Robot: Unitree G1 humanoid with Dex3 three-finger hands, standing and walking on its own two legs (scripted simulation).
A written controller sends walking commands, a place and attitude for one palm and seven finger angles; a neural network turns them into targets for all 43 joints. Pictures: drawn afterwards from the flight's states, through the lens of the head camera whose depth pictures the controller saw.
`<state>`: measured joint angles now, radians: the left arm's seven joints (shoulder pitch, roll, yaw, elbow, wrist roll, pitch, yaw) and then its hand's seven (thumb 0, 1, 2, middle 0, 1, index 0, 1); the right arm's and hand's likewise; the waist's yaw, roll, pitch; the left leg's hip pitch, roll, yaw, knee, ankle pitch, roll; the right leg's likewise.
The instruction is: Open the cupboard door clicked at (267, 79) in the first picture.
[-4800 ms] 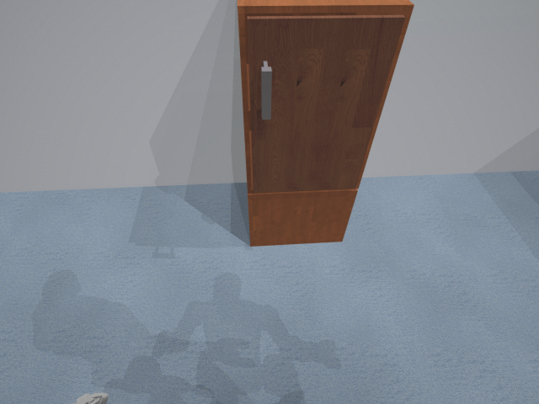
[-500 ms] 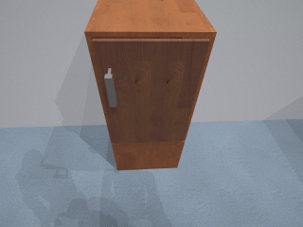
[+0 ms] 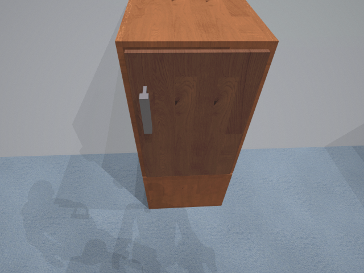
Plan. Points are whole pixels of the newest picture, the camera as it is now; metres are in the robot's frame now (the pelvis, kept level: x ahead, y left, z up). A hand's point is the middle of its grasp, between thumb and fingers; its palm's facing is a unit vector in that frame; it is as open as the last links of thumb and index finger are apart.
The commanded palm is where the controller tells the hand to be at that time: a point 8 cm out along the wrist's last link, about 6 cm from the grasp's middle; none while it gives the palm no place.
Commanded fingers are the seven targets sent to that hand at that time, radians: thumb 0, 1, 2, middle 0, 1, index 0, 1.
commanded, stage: look again from close up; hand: left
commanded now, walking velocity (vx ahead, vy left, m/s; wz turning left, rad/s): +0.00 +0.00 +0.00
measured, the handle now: (146, 110) +0.55 +0.15 +0.03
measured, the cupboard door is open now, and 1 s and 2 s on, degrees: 0 0 0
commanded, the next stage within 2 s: raise the hand with hooked fingers in 0.04 s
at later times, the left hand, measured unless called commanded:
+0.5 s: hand (103, 254) +0.17 +0.18 -0.04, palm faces +0.10 -1.00 -0.02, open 8.3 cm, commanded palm +0.13 +0.25 -0.04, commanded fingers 0.00 0.46 0.71 -0.23 -0.58 -0.23 -0.58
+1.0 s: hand (87, 230) +0.20 +0.22 +0.00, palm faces +0.14 -0.99 -0.06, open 11.2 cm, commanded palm +0.17 +0.27 +0.00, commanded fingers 0.00 -0.13 0.46 -0.27 -0.96 -0.27 -0.96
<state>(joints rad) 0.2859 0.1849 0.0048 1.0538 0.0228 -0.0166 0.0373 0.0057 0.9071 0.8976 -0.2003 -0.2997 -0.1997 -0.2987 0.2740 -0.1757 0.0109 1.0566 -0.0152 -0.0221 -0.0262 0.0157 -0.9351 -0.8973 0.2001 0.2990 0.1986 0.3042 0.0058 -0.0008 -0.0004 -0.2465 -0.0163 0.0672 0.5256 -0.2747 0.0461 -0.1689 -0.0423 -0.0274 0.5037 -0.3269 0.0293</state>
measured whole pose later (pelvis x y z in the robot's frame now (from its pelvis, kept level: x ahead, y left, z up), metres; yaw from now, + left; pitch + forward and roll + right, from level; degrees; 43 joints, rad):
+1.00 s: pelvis -0.03 -0.04 -0.06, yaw +1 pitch +13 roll -1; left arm 0.26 0.29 0.36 0.20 -0.36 -0.38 -0.35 0.01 0.10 0.55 -0.26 -0.82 -0.26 -0.82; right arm 0.30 -0.25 0.00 0.62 0.03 -0.21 -0.08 0.01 -0.90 -0.90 0.20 0.30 0.20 0.31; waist -0.01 0.03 -0.13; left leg -0.79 0.04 0.00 1.00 -0.43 -0.01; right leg -0.71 0.02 -0.09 0.99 -0.50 -0.04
